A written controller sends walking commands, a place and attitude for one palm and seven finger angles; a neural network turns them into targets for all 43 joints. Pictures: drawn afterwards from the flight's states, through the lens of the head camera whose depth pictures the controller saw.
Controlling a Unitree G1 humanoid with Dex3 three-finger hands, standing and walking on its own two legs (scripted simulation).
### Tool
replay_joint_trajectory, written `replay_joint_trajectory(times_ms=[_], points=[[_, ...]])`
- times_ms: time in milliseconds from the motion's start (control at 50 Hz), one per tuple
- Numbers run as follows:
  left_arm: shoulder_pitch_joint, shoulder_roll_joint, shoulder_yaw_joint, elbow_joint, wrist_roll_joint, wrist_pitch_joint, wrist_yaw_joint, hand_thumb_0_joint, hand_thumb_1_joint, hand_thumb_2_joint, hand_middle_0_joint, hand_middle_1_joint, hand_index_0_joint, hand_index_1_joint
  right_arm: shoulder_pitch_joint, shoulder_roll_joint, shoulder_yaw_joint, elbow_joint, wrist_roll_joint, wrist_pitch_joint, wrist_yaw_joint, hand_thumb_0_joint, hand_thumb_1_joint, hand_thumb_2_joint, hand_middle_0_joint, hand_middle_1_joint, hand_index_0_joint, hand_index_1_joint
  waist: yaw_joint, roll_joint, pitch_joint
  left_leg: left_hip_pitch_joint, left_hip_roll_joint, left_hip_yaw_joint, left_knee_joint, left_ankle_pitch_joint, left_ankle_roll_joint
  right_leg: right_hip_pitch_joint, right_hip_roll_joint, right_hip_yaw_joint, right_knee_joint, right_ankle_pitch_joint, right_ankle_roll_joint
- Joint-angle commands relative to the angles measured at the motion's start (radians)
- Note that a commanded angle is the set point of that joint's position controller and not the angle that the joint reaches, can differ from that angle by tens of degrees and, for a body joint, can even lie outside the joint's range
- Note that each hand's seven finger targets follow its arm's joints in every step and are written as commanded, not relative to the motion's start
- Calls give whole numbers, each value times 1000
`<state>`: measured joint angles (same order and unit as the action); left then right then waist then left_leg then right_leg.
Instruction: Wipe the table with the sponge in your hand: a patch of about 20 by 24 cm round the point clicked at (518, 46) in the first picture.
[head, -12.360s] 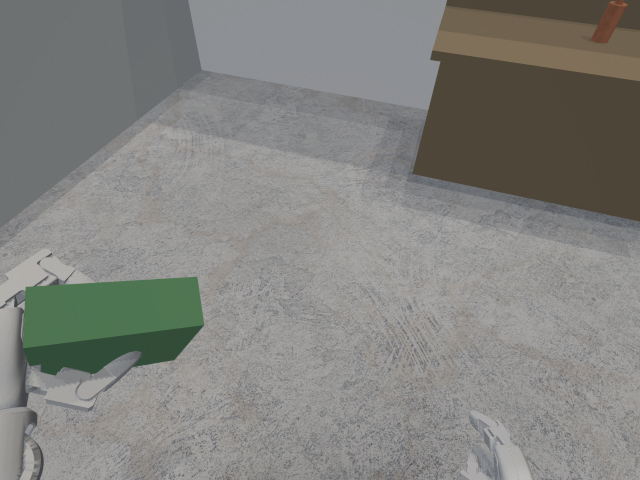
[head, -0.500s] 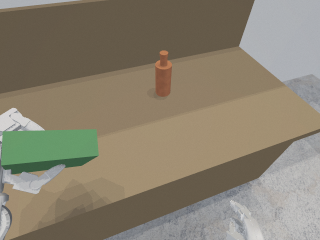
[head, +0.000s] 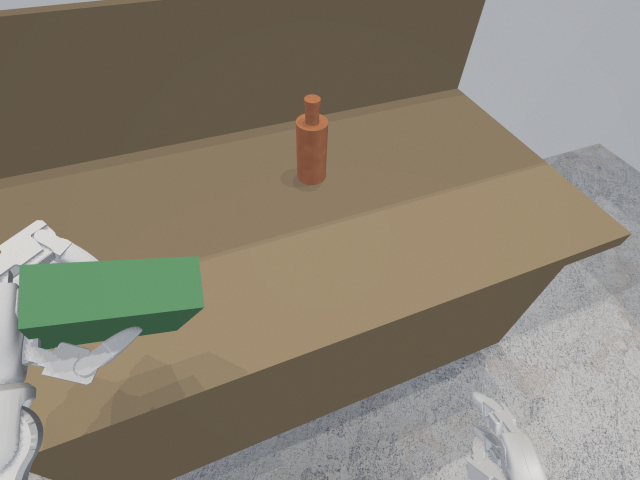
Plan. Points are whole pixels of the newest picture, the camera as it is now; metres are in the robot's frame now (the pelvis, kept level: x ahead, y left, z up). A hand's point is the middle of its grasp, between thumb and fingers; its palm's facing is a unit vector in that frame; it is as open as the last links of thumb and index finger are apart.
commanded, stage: come to a stop and stand still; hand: left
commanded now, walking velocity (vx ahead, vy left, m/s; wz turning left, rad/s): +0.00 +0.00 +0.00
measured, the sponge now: (141, 302) +0.24 +0.20 +0.14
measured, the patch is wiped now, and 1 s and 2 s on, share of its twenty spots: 0.00 0.00 0.00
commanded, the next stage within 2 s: look again from close up in 0.38 s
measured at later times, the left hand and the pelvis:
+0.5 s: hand (52, 314) +0.22 +0.27 +0.16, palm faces +0.41 -0.84 -0.36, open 9.3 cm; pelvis +0.01 +0.01 +0.01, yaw +2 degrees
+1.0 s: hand (45, 299) +0.23 +0.28 +0.16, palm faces +0.40 -0.85 -0.35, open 9.3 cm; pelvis +0.02 +0.02 +0.01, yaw +2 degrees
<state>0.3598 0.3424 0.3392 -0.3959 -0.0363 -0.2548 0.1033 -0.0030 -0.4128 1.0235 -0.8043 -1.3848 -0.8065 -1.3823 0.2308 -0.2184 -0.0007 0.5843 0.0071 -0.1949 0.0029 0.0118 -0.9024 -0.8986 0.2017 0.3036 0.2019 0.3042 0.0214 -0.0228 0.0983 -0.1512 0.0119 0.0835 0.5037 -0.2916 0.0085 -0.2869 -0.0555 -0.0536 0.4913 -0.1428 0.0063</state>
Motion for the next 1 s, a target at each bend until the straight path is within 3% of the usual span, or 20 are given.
replay_joint_trajectory(times_ms=[0,20,40,80,120,180,220,300,360,420,440,520,560,720,740,820,840,920,940,980], points=[[-41,248,174,-205,-21,-76,22,0,100,1300,-1200,-1600,-1200,-1600,-81,-103,-39,-162,7,-54,-28,0,-900,-900,200,300,200,300,23,-125,-113,-186,29,-92,-135,-57,13,152,-43,112,-157,-189,-21],[-62,298,221,-223,-24,-76,28,0,100,1300,-1200,-1600,-1200,-1600,-95,-107,-38,-154,10,-51,-36,0,-900,-900,200,300,200,300,16,-72,-101,-153,27,-88,-135,-64,17,105,-45,118,-182,-225,-24],[-77,250,185,-210,-28,-80,23,0,100,1300,-1200,-1600,-1200,-1600,-85,-98,-32,-159,7,-49,-42,0,-900,-900,200,300,200,300,10,-48,-95,-165,28,-100,-147,-94,18,100,-51,113,-186,-271,-26],[-108,243,175,-214,-23,-86,20,0,100,1300,-1200,-1600,-1200,-1600,-71,-98,-32,-155,5,-56,-47,0,-900,-900,200,300,200,300,11,61,-85,-190,34,-102,-175,-151,23,106,-38,124,-181,-299,-25],[-134,253,171,-252,-18,-97,19,0,100,1300,-1200,-1600,-1200,-1600,-77,-97,-28,-149,7,-69,-47,0,-900,-900,200,300,200,300,12,119,-95,-199,43,-100,-195,-180,31,131,-27,111,-159,-272,-22],[-118,212,126,-265,-11,-101,15,0,100,1300,-1200,-1600,-1200,-1600,-57,-101,-32,-140,1,-91,-41,0,-900,-900,200,300,200,300,21,94,-158,-177,31,-93,-174,-98,26,205,-20,105,-141,-184,-17],[-88,195,109,-261,-9,-96,14,0,100,1300,-1200,-1600,-1200,-1600,-67,-101,-31,-128,3,-103,-34,0,-900,-900,200,300,200,300,19,68,-173,-120,25,-84,-156,-48,19,182,-22,112,-164,-152,-17],[-72,172,90,-211,0,-90,11,0,100,1300,-1200,-1600,-1200,-1600,-45,-108,-35,-117,-2,-104,-30,0,-900,-900,200,300,200,300,18,15,-103,-184,19,-98,-174,-97,11,154,-16,126,-194,-230,-13],[-92,184,109,-212,1,-91,11,0,100,1300,-1200,-1600,-1200,-1600,-53,-111,-41,-113,-3,-98,-31,0,-900,-900,200,300,200,300,14,17,-123,-165,21,-104,-179,-7,5,179,-2,109,-167,-116,-14],[-96,218,150,-238,2,-92,13,0,100,1300,-1200,-1600,-1200,-1600,-75,-108,-40,-113,-1,-94,-30,0,-900,-900,200,300,200,300,13,65,-152,-141,31,-102,-178,71,2,217,0,100,-129,41,-15],[-94,189,129,-237,-2,-94,9,0,100,1300,-1200,-1600,-1200,-1600,-70,-103,-38,-117,-5,-89,-30,0,-900,-900,200,300,200,300,12,60,-174,-148,33,-104,-178,94,0,252,-3,83,-112,79,-14],[-83,208,138,-323,-4,-94,6,0,100,1300,-1200,-1600,-1200,-1600,-97,-104,-42,-130,-1,-89,-25,0,-900,-900,200,300,200,300,10,113,-207,-105,36,-99,-157,217,-9,285,1,76,-71,246,-17],[-55,187,122,-319,-6,-92,2,0,100,1300,-1200,-1600,-1200,-1600,-87,-103,-42,-138,-5,-82,-24,0,-900,-900,200,300,200,300,12,101,-210,-109,41,-100,-154,258,-16,300,1,60,-61,276,-15],[-21,197,151,-296,-8,-73,0,0,100,1300,-1200,-1600,-1200,-1600,-102,-105,-46,-141,-1,-53,-26,0,-900,-900,200,300,200,300,5,84,-189,-108,58,-95,-163,274,-25,287,6,56,-55,298,-12],[-19,167,124,-280,-11,-72,-3,0,100,1300,-1200,-1600,-1200,-1600,-92,-102,-42,-144,-5,-46,-27,0,-900,-900,200,300,200,300,5,71,-187,-118,60,-98,-169,272,-28,291,2,44,-56,285,-12],[-51,195,136,-327,-8,-69,-1,0,100,1300,-1200,-1600,-1200,-1600,-116,-105,-42,-149,0,-44,-29,0,-900,-900,200,300,200,300,6,117,-188,-116,64,-98,-178,252,-26,292,7,49,-47,266,-9],[-51,165,111,-319,-9,-70,-3,0,100,1300,-1200,-1600,-1200,-1600,-103,-101,-40,-149,-4,-40,-30,0,-900,-900,200,300,200,300,5,104,-188,-122,63,-100,-179,266,-31,297,8,35,-48,264,-10],[-64,195,129,-368,-6,-67,4,0,100,1300,-1200,-1600,-1200,-1600,-122,-104,-42,-153,0,-43,-30,0,-900,-900,200,300,200,300,6,118,-200,-110,62,-98,-175,260,-30,301,14,46,-43,268,-8],[-52,170,108,-348,-8,-68,3,0,100,1300,-1200,-1600,-1200,-1600,-113,-101,-38,-154,-4,-40,-31,0,-900,-900,200,300,200,300,7,121,-187,-127,63,-100,-182,244,-31,300,11,37,-52,246,-8],[-42,178,119,-336,-5,-65,6,0,100,1300,-1200,-1600,-1200,-1600,-105,-105,-43,-153,-5,-38,-30,0,-900,-900,200,300,200,300,9,120,-181,-144,63,-101,-185,207,-27,305,9,47,-53,232,-10]])
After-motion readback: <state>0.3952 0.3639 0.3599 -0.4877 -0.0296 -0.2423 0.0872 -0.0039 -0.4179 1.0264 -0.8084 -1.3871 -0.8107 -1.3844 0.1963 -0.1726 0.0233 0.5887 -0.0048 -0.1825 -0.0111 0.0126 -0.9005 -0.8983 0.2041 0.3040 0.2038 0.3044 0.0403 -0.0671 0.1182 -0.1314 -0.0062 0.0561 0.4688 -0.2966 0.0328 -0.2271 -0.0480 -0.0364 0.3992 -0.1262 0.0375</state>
